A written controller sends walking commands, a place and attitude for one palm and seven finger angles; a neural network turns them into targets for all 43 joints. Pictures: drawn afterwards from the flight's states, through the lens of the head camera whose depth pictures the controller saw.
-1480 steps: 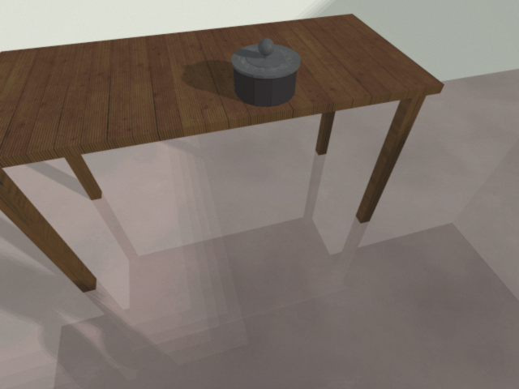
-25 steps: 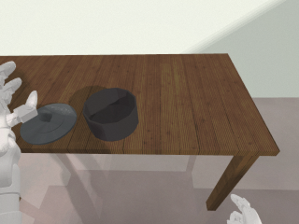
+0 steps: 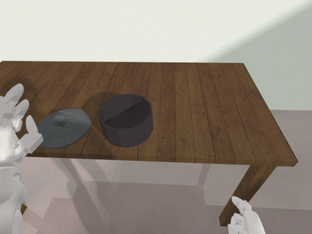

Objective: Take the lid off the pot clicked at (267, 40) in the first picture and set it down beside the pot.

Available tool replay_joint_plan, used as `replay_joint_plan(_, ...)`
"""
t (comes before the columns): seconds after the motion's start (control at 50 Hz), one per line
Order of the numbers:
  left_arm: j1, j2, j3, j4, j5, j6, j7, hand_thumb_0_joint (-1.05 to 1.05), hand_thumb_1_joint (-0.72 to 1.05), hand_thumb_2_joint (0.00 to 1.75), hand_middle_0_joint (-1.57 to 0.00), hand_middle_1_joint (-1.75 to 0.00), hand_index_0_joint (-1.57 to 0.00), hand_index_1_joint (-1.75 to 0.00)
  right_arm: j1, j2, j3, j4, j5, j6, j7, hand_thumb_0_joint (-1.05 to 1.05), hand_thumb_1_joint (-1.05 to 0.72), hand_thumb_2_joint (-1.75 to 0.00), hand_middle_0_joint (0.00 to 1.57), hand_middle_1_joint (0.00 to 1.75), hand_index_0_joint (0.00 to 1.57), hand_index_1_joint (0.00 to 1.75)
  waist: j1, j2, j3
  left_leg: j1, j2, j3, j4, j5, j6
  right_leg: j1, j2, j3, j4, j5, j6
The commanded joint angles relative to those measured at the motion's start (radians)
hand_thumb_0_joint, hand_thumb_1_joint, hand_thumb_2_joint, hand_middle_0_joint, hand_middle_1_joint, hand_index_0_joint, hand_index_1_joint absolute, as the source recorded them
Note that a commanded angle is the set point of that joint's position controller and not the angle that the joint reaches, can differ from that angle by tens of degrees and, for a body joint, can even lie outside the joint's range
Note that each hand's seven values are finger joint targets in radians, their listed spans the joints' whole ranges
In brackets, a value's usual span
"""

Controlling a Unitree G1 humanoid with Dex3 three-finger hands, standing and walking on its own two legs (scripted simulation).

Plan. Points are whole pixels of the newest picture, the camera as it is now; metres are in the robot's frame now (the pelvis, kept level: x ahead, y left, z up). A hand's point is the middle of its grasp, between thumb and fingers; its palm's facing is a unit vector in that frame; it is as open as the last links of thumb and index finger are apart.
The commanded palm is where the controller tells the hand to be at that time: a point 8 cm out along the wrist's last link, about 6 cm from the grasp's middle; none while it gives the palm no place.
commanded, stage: draw the hand back to the body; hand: left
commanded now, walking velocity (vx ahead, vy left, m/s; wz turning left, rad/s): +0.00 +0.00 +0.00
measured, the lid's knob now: (59, 119) +0.45 +0.40 +0.01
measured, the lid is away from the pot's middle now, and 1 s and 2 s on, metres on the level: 0.24 0.24 0.24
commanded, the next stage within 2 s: step back with the hand held close in 0.54 s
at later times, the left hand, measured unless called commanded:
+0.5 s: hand (19, 173) +0.17 +0.27 +0.17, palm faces +0.40 -0.85 -0.34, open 7.5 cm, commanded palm +0.11 +0.31 +0.18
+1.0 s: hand (23, 182) +0.16 +0.28 +0.15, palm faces +0.22 -0.86 -0.46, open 7.4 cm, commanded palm +0.10 +0.33 +0.18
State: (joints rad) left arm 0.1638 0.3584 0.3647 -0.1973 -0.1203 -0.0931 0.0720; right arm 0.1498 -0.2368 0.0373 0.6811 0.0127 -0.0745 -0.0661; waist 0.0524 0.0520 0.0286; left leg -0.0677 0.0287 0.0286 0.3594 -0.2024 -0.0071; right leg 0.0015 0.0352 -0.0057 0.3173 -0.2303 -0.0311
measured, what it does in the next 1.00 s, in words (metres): shifts its weight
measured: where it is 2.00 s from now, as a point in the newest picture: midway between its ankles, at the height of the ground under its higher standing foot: outside the picture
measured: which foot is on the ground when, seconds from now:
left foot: down 0.00-1.00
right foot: down 0.00-1.00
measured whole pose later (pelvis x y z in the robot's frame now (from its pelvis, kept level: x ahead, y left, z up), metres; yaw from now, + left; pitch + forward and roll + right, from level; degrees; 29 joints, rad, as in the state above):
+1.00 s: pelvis -0.03 +0.05 -0.01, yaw -1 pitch -1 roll -1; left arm 0.62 0.42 0.35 -0.61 -0.06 -0.17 0.06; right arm 0.18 -0.23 0.00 0.53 0.01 -0.01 -0.05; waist 0.00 -0.02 0.06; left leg -0.26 -0.01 0.06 0.48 -0.20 0.06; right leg -0.19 -0.01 0.03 0.42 -0.22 0.04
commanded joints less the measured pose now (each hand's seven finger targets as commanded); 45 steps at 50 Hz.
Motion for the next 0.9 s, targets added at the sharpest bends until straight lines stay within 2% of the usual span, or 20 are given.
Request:
replay_joint_plan(0.0, -0.132, 0.222, 0.099, -0.283, 0.003, -0.068, 0.015, 0.0, 0.9, 0.9, -0.2, -0.3, -0.2, -0.3, -0.154, -0.101, -0.045, -0.174, 0.002, -0.06, -0.007, 0.0, -0.9, -0.9, 0.2, 0.3, 0.2, 0.3, 0.002, 0.016, -0.118, 0.1, -0.021, 0.016, -0.015, 0.202, 0.051, -0.077, -0.021, -0.005, -0.061, 0.246, 0.01)
replay_joint_plan(0.06, -0.077, 0.182, 0.048, -0.343, 0.009, -0.065, 0.012, 0.0, 0.9, 0.9, -0.2, -0.3, -0.2, -0.3, -0.156, -0.095, -0.041, -0.18, -0.003, -0.072, -0.005, 0.0, -0.9, -0.9, 0.2, 0.3, 0.2, 0.3, 0.004, 0.059, -0.117, 0.111, -0.018, 0.01, -0.017, 0.206, 0.047, -0.083, -0.017, -0.006, -0.058, 0.232, 0.007)
replay_joint_plan(0.16, 0.029, 0.211, 0.1, -0.371, 0.012, -0.064, 0.02, 0.0, 0.9, 0.9, -0.2, -0.3, -0.2, -0.3, -0.145, -0.096, -0.045, -0.177, -0.009, -0.074, -0.006, 0.0, -0.9, -0.9, 0.2, 0.3, 0.2, 0.3, 0.01, 0.0, -0.084, 0.077, -0.013, -0.006, -0.027, 0.167, 0.043, -0.085, -0.014, -0.012, -0.064, 0.183, 0.003)
replay_joint_plan(0.24, 0.121, 0.152, 0.046, -0.418, 0.013, -0.061, 0.011, 0.0, 0.9, 0.9, -0.2, -0.3, -0.2, -0.3, -0.147, -0.09, -0.041, -0.189, -0.01, -0.074, 0.0, 0.0, -0.9, -0.9, 0.2, 0.3, 0.2, 0.3, 0.007, 0.009, -0.057, 0.061, -0.01, -0.013, -0.034, 0.148, 0.039, -0.093, -0.014, -0.016, -0.067, 0.16, 0.002)
replay_joint_plan(0.3, 0.144, 0.136, 0.013, -0.502, 0.025, -0.066, 0.011, 0.0, 0.9, 0.9, -0.2, -0.3, -0.2, -0.3, -0.15, -0.092, -0.042, -0.198, -0.012, -0.087, 0.006, 0.0, -0.9, -0.9, 0.2, 0.3, 0.2, 0.3, 0.001, 0.062, -0.059, 0.063, -0.007, -0.022, -0.033, 0.126, 0.036, -0.107, -0.014, -0.015, -0.063, 0.137, -0.001)
replay_joint_plan(0.36, 0.236, 0.163, 0.058, -0.493, 0.024, -0.056, 0.02, 0.0, 0.9, 0.9, -0.2, -0.3, -0.2, -0.3, -0.135, -0.088, -0.042, -0.196, -0.015, -0.085, 0.001, 0.0, -0.9, -0.9, 0.2, 0.3, 0.2, 0.3, 0.014, 0.008, -0.046, 0.042, -0.004, -0.029, -0.037, 0.111, 0.034, -0.097, -0.01, -0.014, -0.065, 0.121, -0.003)
replay_joint_plan(0.38, 0.215, 0.19, 0.08, -0.505, 0.024, -0.062, 0.026, 0.0, 0.9, 0.9, -0.2, -0.3, -0.2, -0.3, -0.131, -0.091, -0.044, -0.195, -0.012, -0.083, 0.0, 0.0, -0.9, -0.9, 0.2, 0.3, 0.2, 0.3, 0.006, -0.004, -0.038, 0.033, -0.003, -0.029, -0.036, 0.081, 0.032, -0.102, -0.01, -0.014, -0.066, 0.1, -0.004)
replay_joint_plan(0.48, 0.164, 0.14, 0.026, -0.525, 0.034, -0.066, 0.029, 0.0, 0.9, 0.9, -0.2, -0.3, -0.2, -0.3, -0.135, -0.086, -0.04, -0.192, -0.014, -0.096, -0.006, 0.0, -0.9, -0.9, 0.2, 0.3, 0.2, 0.3, -0.005, 0.031, -0.024, 0.04, -0.005, -0.038, -0.036, 0.055, 0.034, -0.122, -0.015, -0.014, -0.068, 0.079, -0.005)
replay_joint_plan(0.5, 0.174, 0.122, 0.007, -0.523, 0.039, -0.064, 0.028, 0.0, 0.9, 0.9, -0.2, -0.3, -0.2, -0.3, -0.138, -0.086, -0.038, -0.192, -0.017, -0.099, -0.005, 0.0, -0.9, -0.9, 0.2, 0.3, 0.2, 0.3, 0.0, 0.057, -0.029, 0.039, -0.006, -0.041, -0.04, 0.052, 0.034, -0.123, -0.014, -0.013, -0.068, 0.073, -0.006)
replay_joint_plan(0.54, 0.214, 0.117, 0.003, -0.516, 0.038, -0.055, 0.028, 0.0, 0.9, 0.9, -0.2, -0.3, -0.2, -0.3, -0.135, -0.085, -0.039, -0.192, -0.017, -0.099, -0.005, 0.0, -0.9, -0.9, 0.2, 0.3, 0.2, 0.3, 0.005, 0.041, -0.032, 0.04, -0.003, -0.041, -0.043, 0.057, 0.033, -0.116, -0.014, -0.015, -0.065, 0.075, -0.005)
replay_joint_plan(0.58, 0.214, 0.162, 0.046, -0.531, 0.038, -0.061, 0.034, 0.0, 0.9, 0.9, -0.2, -0.3, -0.2, -0.3, -0.134, -0.088, -0.041, -0.192, -0.015, -0.101, -0.004, 0.0, -0.9, -0.9, 0.2, 0.3, 0.2, 0.3, 0.007, 0.029, -0.035, 0.028, -0.003, -0.045, -0.041, 0.044, 0.031, -0.106, -0.012, -0.01, -0.059, 0.071, -0.007)
replay_joint_plan(0.62, 0.215, 0.156, 0.054, -0.504, 0.037, -0.06, 0.037, 0.0, 0.9, 0.9, -0.2, -0.3, -0.2, -0.3, -0.132, -0.084, -0.039, -0.19, -0.02, -0.097, -0.009, 0.0, -0.9, -0.9, 0.2, 0.3, 0.2, 0.3, 0.013, -0.005, -0.042, 0.021, -0.005, -0.047, -0.043, 0.045, 0.033, -0.098, -0.013, -0.014, -0.063, 0.065, -0.008)
replay_joint_plan(0.64, 0.031, 0.312, 0.202, -0.642, 0.045, -0.118, 0.044, 0.0, 0.9, 0.9, -0.2, -0.3, -0.2, -0.3, -0.134, -0.116, -0.041, -0.246, -0.004, -0.073, -0.003, 0.0, -0.9, -0.9, 0.2, 0.3, 0.2, 0.3, -0.015, 0.022, 0.04, -0.07, 0.003, -0.054, -0.007, -0.053, 0.063, -0.192, -0.056, 0.104, -0.098, 0.099, 0.002)
replay_joint_plan(0.66, 0.131, 0.242, 0.158, -0.536, 0.047, -0.132, 0.039, 0.0, 0.9, 0.9, -0.2, -0.3, -0.2, -0.3, -0.113, -0.096, -0.039, -0.22, -0.012, -0.063, -0.004, 0.0, -0.9, -0.9, 0.2, 0.3, 0.2, 0.3, -0.022, -0.064, 0.044, -0.079, -0.006, -0.068, 0.019, -0.058, 0.066, -0.209, -0.08, 0.105, -0.107, 0.081, 0.001)
replay_joint_plan(0.68, 0.144, 0.253, 0.159, -0.55, 0.051, -0.14, 0.035, 0.0, 0.9, 0.9, -0.2, -0.3, -0.2, -0.3, -0.124, -0.096, -0.04, -0.223, -0.011, -0.057, 0.003, 0.0, -0.9, -0.9, 0.2, 0.3, 0.2, 0.3, -0.023, -0.053, 0.049, -0.068, -0.007, -0.066, 0.032, -0.048, 0.068, -0.235, -0.09, 0.124, -0.116, 0.084, -0.005)
replay_joint_plan(0.7, 0.217, 0.184, 0.108, -0.483, 0.053, -0.134, 0.027, 0.0, 0.9, 0.9, -0.2, -0.3, -0.2, -0.3, -0.104, -0.096, -0.044, -0.222, -0.011, -0.05, 0.007, 0.0, -0.9, -0.9, 0.2, 0.3, 0.2, 0.3, -0.031, -0.087, 0.046, -0.068, -0.004, -0.069, 0.047, -0.022, 0.065, -0.243, -0.095, 0.121, -0.112, 0.09, -0.002)
replay_joint_plan(0.74, 0.286, 0.129, 0.054, -0.476, 0.058, -0.13, 0.011, 0.0, 0.9, 0.9, -0.2, -0.3, -0.2, -0.3, -0.089, -0.109, -0.059, -0.241, -0.007, -0.039, 0.014, 0.0, -0.9, -0.9, 0.2, 0.3, 0.2, 0.3, -0.038, -0.054, -0.011, -0.055, 0.01, -0.063, 0.063, 0.059, 0.065, -0.224, -0.103, 0.1, -0.072, 0.179, 0.008)
replay_joint_plan(0.8, 0.372, 0.145, 0.069, -0.512, 0.058, -0.139, 0.005, 0.0, 0.9, 0.9, -0.2, -0.3, -0.2, -0.3, -0.073, -0.119, -0.073, -0.264, -0.002, -0.018, 0.018, 0.0, -0.9, -0.9, 0.2, 0.3, 0.2, 0.3, -0.036, -0.008, -0.106, -0.05, 0.035, -0.057, 0.053, 0.184, 0.07, -0.163, -0.097, 0.06, 0.01, 0.306, 0.022)
replay_joint_plan(0.86, 0.418, 0.194, 0.119, -0.591, 0.057, -0.146, 0.009, 0.0, 0.9, 0.9, -0.2, -0.3, -0.2, -0.3, -0.063, -0.113, -0.085, -0.298, 0.004, 0.0, 0.014, 0.0, -0.9, -0.9, 0.2, 0.3, 0.2, 0.3, -0.029, -0.047, -0.18, -0.053, 0.051, -0.067, 0.06, 0.305, 0.074, -0.128, -0.086, 0.039, 0.074, 0.373, 0.035)
replay_joint_plan(0.88, 0.429, 0.221, 0.144, -0.617, 0.054, -0.147, 0.015, 0.0, 0.9, 0.9, -0.2, -0.3, -0.2, -0.3, -0.064, -0.112, -0.083, -0.304, 0.005, 0.004, 0.013, 0.0, -0.9, -0.9, 0.2, 0.3, 0.2, 0.3, -0.028, -0.03, -0.193, -0.062, 0.054, -0.073, 0.063, 0.32, 0.075, -0.122, -0.085, 0.04, 0.088, 0.369, 0.036)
